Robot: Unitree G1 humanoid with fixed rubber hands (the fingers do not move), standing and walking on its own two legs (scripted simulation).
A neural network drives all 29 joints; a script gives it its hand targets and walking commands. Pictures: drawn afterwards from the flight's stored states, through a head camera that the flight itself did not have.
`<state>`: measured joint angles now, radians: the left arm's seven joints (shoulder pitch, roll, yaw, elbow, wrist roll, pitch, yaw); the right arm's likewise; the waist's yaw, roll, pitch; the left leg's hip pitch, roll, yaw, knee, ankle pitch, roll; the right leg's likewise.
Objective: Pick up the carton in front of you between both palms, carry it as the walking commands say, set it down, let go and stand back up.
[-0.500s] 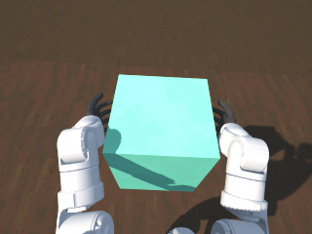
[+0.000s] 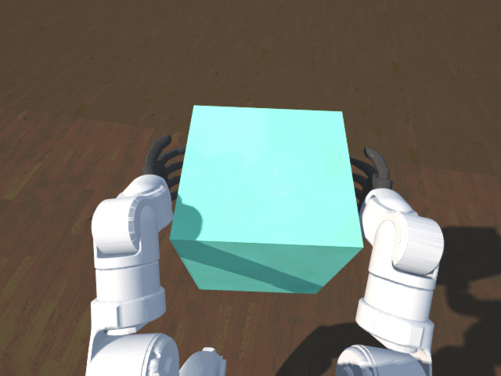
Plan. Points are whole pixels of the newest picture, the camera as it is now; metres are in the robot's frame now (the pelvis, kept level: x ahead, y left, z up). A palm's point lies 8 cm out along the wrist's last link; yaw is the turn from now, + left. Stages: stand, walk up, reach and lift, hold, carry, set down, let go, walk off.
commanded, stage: carry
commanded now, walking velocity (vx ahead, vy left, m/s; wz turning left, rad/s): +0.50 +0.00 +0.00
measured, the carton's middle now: (262, 211) +0.37 +0.02 +0.08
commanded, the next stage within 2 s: none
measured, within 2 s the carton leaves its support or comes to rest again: neither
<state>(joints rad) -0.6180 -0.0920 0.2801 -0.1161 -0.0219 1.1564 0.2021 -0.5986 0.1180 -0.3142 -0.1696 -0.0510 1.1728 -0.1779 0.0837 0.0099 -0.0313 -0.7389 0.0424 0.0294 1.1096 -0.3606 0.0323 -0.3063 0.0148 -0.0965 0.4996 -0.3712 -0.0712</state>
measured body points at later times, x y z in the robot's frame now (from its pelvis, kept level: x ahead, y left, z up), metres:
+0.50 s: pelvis +0.30 +0.03 +0.02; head +0.33 +0.04 +0.47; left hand +0.67 +0.17 +0.16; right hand +0.65 -0.14 +0.17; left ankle +0.24 +0.12 -0.72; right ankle +0.41 -0.10 -0.66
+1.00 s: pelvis +0.60 +0.02 +0.03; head +0.61 +0.02 +0.48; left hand +0.96 +0.18 +0.19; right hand +0.96 -0.13 +0.19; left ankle +0.73 +0.13 -0.67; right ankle +0.49 -0.07 -0.69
